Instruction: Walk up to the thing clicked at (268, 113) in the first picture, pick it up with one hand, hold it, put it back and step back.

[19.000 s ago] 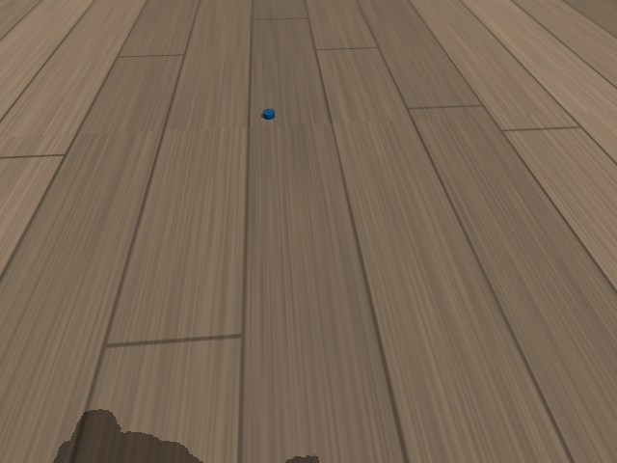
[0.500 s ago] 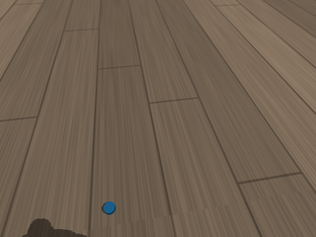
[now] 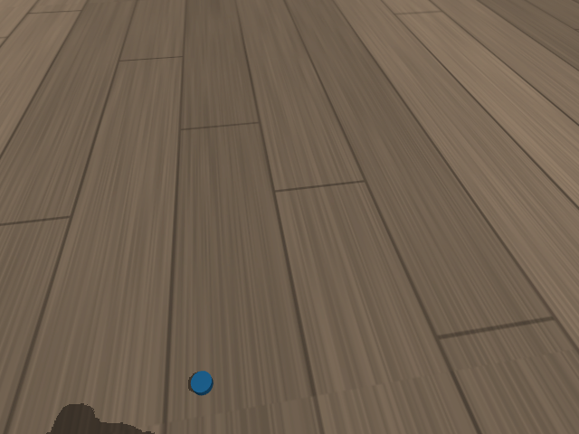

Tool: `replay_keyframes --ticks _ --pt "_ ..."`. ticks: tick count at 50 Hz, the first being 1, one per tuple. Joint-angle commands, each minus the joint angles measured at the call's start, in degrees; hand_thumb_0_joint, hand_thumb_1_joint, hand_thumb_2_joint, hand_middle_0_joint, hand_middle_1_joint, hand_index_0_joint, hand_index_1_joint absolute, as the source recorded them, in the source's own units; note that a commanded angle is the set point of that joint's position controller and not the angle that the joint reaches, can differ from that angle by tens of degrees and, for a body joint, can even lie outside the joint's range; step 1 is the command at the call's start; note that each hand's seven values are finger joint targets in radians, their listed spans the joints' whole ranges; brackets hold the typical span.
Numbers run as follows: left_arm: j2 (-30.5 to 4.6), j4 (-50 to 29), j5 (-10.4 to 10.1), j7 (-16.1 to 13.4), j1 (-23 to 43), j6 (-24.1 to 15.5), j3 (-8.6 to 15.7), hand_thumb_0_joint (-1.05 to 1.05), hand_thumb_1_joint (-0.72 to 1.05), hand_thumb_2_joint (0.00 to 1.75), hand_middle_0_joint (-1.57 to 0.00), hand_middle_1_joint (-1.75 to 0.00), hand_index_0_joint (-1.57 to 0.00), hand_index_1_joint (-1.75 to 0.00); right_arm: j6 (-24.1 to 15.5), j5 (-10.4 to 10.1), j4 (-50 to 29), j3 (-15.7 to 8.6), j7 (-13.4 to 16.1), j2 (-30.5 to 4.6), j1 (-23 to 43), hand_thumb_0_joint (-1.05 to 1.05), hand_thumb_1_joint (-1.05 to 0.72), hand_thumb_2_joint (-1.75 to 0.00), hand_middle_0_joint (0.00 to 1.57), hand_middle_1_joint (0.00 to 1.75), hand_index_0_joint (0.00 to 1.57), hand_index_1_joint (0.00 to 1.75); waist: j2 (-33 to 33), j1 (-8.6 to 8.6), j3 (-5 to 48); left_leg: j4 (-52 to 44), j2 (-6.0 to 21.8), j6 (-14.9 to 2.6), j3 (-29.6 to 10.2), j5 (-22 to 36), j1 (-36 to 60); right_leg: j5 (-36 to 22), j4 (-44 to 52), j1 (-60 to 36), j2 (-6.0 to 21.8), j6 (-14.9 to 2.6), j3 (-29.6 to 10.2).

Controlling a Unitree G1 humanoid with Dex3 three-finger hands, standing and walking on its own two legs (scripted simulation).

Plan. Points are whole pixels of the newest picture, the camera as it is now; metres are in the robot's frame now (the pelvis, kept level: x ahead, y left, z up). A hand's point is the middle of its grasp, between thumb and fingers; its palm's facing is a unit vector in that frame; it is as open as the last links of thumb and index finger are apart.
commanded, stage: stand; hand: left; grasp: from above
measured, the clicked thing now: (202, 383) +0.43 +0.29 -0.77
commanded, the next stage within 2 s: rise first in 0.08 s
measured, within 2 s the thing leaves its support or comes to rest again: neither
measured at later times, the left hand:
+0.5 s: hand out of the picture +0.15 +0.25 -0.17, palm faces -0.05 -0.92 -0.39, open 10.4 cm
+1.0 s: hand out of the picture +0.12 +0.27 -0.23, palm faces -0.16 -0.87 -0.47, open 14.1 cm
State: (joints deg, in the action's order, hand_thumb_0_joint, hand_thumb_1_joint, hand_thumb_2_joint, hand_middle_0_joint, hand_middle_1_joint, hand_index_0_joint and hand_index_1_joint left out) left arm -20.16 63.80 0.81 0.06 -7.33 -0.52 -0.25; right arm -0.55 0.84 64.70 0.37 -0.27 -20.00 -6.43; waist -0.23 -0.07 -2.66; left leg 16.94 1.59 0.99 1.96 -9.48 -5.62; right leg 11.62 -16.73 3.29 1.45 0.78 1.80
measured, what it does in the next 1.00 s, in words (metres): lowers itself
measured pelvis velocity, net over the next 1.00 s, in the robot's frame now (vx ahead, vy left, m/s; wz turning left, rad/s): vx -0.02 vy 0.01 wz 0.00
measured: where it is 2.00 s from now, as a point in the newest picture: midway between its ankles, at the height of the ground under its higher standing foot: outside the picture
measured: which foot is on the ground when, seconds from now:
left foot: down 0.00-1.00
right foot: down 0.00-1.00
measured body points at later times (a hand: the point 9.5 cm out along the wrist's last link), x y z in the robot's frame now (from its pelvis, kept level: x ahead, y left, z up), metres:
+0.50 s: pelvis -0.02 +0.00 -0.02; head +0.04 +0.00 +0.42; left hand +0.15 +0.30 -0.14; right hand +0.08 -0.26 -0.15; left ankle +0.00 +0.13 -0.75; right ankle -0.03 -0.12 -0.75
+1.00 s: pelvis -0.02 +0.01 -0.09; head +0.08 +0.03 +0.35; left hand +0.12 +0.31 -0.20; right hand +0.16 -0.24 -0.18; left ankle +0.00 +0.13 -0.75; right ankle -0.03 -0.12 -0.75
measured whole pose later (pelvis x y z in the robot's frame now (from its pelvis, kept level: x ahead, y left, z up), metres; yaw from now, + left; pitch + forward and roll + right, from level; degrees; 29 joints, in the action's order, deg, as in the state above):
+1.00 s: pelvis -0.02 +0.01 -0.09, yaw +0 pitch +17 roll -2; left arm -18.3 27.4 14.6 -0.5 -13.9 12.5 7.1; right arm -7.4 -0.2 31.7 -1.5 1.9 -13.4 -11.2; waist -0.5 1.3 6.4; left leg 63.9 2.7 -0.1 0.0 -29.0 -52.1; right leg 30.5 -61.6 48.1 1.5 1.4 2.0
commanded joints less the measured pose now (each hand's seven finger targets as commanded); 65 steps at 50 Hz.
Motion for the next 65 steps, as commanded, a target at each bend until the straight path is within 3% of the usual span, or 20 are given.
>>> replay_keyframes --ticks 1,8,9,10,11,12,13,15,16,17,18,22,27,31,39,47,56,59,60,65 --pt "-12.26 -3.07 -0.21 -0.74 1.81 -1.17 2.59 0.00 0.90 0.90 -0.20 -0.30 -0.20 -0.30 -1.15 -0.22 -3.08 -2.54 0.80 -12.27 1.87 0.00 -0.90 -0.90 0.20 0.30 0.20 0.30 0.35 0.23 3.84 -1.10 6.72 -1.85 -5.36 10.38 1.76 -9.51 2.49 1.38 6.96 -1.98 -4.77" --pt "-12.31 -3.08 -0.22 -0.76 1.43 -1.35 2.53 0.00 0.90 0.90 -0.20 -0.30 -0.20 -0.30 -1.18 -0.25 -3.11 -2.62 0.71 -12.36 1.62 0.00 -0.90 -0.90 0.20 0.30 0.20 0.30 0.70 0.18 4.32 -0.75 6.90 -1.97 -5.60 11.76 2.17 -10.80 2.32 1.27 6.97 -1.86 -4.67" --pt "-12.26 -2.93 -0.32 -0.68 1.18 -1.38 2.42 0.00 0.82 0.89 -0.22 -0.31 -0.20 -0.33 -1.21 -0.30 -2.94 -2.52 0.72 -12.37 1.66 0.00 -0.92 -0.92 0.20 0.30 0.20 0.30 0.79 0.08 4.04 -0.92 6.79 -1.90 -5.65 11.33 2.31 -10.44 2.59 1.63 6.98 -1.77 -4.92" --pt "-1.63 -23.03 -3.10 -1.35 21.29 -6.43 2.14 0.00 0.74 0.97 -0.24 -0.39 -0.19 -0.41 -3.83 -4.27 -18.87 -0.45 1.95 -2.92 0.69 0.00 -0.98 -0.92 0.20 0.30 0.20 0.30 -2.42 7.09 -0.23 3.08 -1.97 -1.67 1.58 1.51 -5.51 -6.75 -1.87 14.73 -0.64 -1.23 -1.30" --pt "-4.83 -19.30 -3.17 -1.72 26.52 -5.94 3.18 0.00 0.66 0.96 -0.25 -0.47 -0.20 -0.49 -3.81 -4.46 -15.99 -0.54 2.54 -4.38 -1.92 0.00 -0.91 -0.90 0.20 0.30 0.20 0.30 -0.40 4.84 1.65 3.34 -1.98 -1.83 1.25 0.43 -4.93 -4.77 -1.74 11.57 -0.52 -1.06 -0.53" --pt "-11.62 -11.71 -1.53 -1.89 17.40 -4.12 7.22 0.00 0.58 0.93 -0.23 -0.55 -0.20 -0.57 -3.28 -4.56 -16.23 -1.90 3.09 -6.56 -4.43 0.00 -0.91 -0.90 0.20 0.30 0.20 0.30 1.43 3.39 1.65 4.09 -1.58 -1.78 1.16 -0.23 -6.06 -2.87 -2.61 11.36 -1.11 -1.35 0.13" --pt "-13.08 -5.24 -0.08 -1.41 13.68 -2.65 8.67 0.00 0.50 0.91 -0.22 -0.63 -0.21 -0.65 -2.72 -4.20 -16.64 -2.61 3.19 -6.58 -5.55 0.00 -0.91 -0.90 0.20 0.30 0.20 0.30 2.80 2.71 3.78 6.33 -2.00 -1.99 0.84 0.52 -8.08 -2.89 -4.03 12.26 -0.98 -1.55 0.20" --pt "-14.56 -5.94 2.85 -0.02 18.99 -2.88 10.20 0.00 0.34 0.89 -0.19 -0.79 -0.20 -0.79 -3.06 -3.07 -19.76 -4.02 3.33 -6.33 -6.13 0.00 -0.91 -0.90 0.20 0.30 0.20 0.30 4.84 2.03 9.29 10.85 -1.93 -2.40 0.63 2.93 -9.67 -5.91 -8.56 13.47 -0.87 -1.29 -0.19" --pt "-14.01 -2.62 4.65 0.38 13.15 -2.24 11.11 0.00 0.26 0.88 -0.16 -0.87 -0.19 -0.86 -3.14 -2.51 -20.09 -4.51 3.16 -5.75 -8.25 0.00 -0.90 -0.90 0.20 0.30 0.20 0.30 2.01 1.03 11.88 12.90 -2.43 -2.03 0.72 4.77 -11.30 -7.58 -10.95 13.43 -0.53 -1.51 -0.27" --pt "-12.04 -3.10 5.64 0.83 9.75 -1.61 11.54 0.00 0.18 0.89 -0.13 -0.95 -0.16 -0.92 -3.32 -1.98 -21.52 -5.18 2.63 -5.49 -9.12 0.00 -0.91 -0.90 0.20 0.30 0.20 0.30 0.44 -0.03 14.64 14.56 -2.57 -1.72 0.51 5.93 -11.94 -7.90 -13.11 13.93 -0.74 -1.85 -0.23" --pt "-12.31 -4.64 6.52 0.81 6.82 -1.01 12.33 0.00 0.10 0.89 -0.10 -1.00 -0.14 -0.96 -3.43 -2.04 -23.35 -5.41 2.37 -5.37 -9.11 0.00 -0.89 -0.90 0.20 0.30 0.20 0.30 -1.40 -1.63 16.45 15.30 -2.72 -1.27 0.42 7.20 -12.15 -8.01 -14.41 13.90 -0.97 -2.15 -0.01" --pt "-9.76 -11.61 7.67 -0.18 5.88 3.29 11.47 0.00 -0.22 0.96 -0.05 -1.07 -0.07 -1.04 -3.31 -2.71 -28.74 -5.72 2.02 -4.60 -7.80 0.00 -0.86 -0.89 0.20 0.30 0.20 0.30 -1.70 -0.47 16.37 16.01 -2.45 -1.08 -0.17 7.50 -13.50 -7.26 -15.24 16.06 -1.58 -2.02 0.52" --pt "-8.76 -17.58 8.74 -0.89 6.71 7.00 10.94 0.00 -0.52 0.98 -0.07 -1.08 -0.07 -1.07 -4.25 -2.59 -32.82 -5.38 1.71 -3.78 -6.44 0.00 -0.87 -0.89 0.20 0.30 0.20 0.30 0.35 0.79 13.64 21.18 -1.65 -1.14 -0.49 0.84 -20.15 0.00 -20.08 24.00 -2.03 -1.79 0.99" --pt "-9.81 -24.95 9.79 -1.02 5.72 6.63 12.39 0.00 -0.56 1.00 -0.07 -1.08 -0.06 -1.08 -5.61 -2.24 -34.58 -5.82 1.74 -3.26 -7.25 0.00 -0.86 -0.89 0.20 0.30 0.20 0.30 -0.59 0.72 17.27 27.09 -1.45 -1.26 -0.68 0.20 -23.76 0.45 -25.77 28.27 -1.75 -1.57 0.54" --pt "-8.96 -37.38 12.52 -0.95 -2.09 9.36 11.97 0.00 -0.59 1.00 -0.07 -1.08 -0.06 -1.09 -7.45 -1.91 -37.39 -6.05 2.61 -2.80 -7.39 0.00 -0.88 -0.89 0.20 0.30 0.20 0.30 -2.61 1.47 21.64 33.88 -0.38 -1.35 -2.23 1.17 -27.53 0.58 -32.75 34.97 -1.88 -1.54 0.59" --pt "-7.94 -43.70 14.03 -1.63 -7.03 11.75 11.22 0.00 -0.55 0.97 -0.07 -1.08 -0.07 -1.07 -9.45 -1.49 -39.82 -5.59 2.87 -2.10 -5.89 0.00 -0.87 -0.89 0.20 0.30 0.20 0.30 -3.56 1.85 21.37 38.57 0.08 -1.34 -3.26 -2.61 -33.87 4.27 -37.95 41.12 -1.98 -1.67 0.93" --pt "-8.77 -49.56 15.40 -2.10 -11.40 12.01 11.50 0.00 -0.56 0.98 -0.06 -1.08 -0.06 -1.08 -10.89 -1.34 -41.41 -5.38 2.66 -1.81 -5.01 0.00 -0.87 -0.89 0.20 0.30 0.20 0.30 -4.23 1.75 25.83 45.24 0.09 -1.49 -3.90 -0.61 -38.24 3.57 -44.32 46.78 -2.23 -1.69 0.98" --pt "-9.65 -47.68 17.28 -2.62 -6.87 10.90 11.44 0.00 -0.56 0.98 -0.06 -1.07 -0.06 -1.07 -11.40 -1.34 -41.05 -5.30 2.63 -2.07 -4.07 0.00 -0.86 -0.89 0.20 0.30 0.20 0.30 -3.28 2.78 24.26 48.05 -0.15 -1.67 -4.02 -4.96 -43.34 6.20 -46.93 50.85 -2.28 -1.74 0.87" --pt "-9.92 -46.13 18.02 -2.77 -6.26 10.28 11.53 0.00 -0.56 0.98 -0.06 -1.08 -0.06 -1.08 -11.62 -1.35 -40.77 -5.24 2.58 -1.98 -3.91 0.00 -0.86 -0.89 0.20 0.30 0.20 0.30 -2.41 2.29 23.74 49.25 -0.36 -1.76 -3.88 -6.50 -45.70 7.18 -47.98 51.95 -2.18 -1.73 0.85" --pt "-12.25 -40.65 23.89 -2.89 1.94 4.64 11.52 0.00 -0.54 0.99 -0.04 -1.10 -0.04 -1.10 -13.15 -1.37 -38.37 -5.63 1.40 -3.12 -2.70 0.00 -0.84 -0.88 0.20 0.30 0.20 0.30 -4.89 2.28 26.95 55.93 -0.28 -1.39 -4.79 -10.86 -51.46 11.86 -56.88 63.85 -2.02 -2.16 0.25"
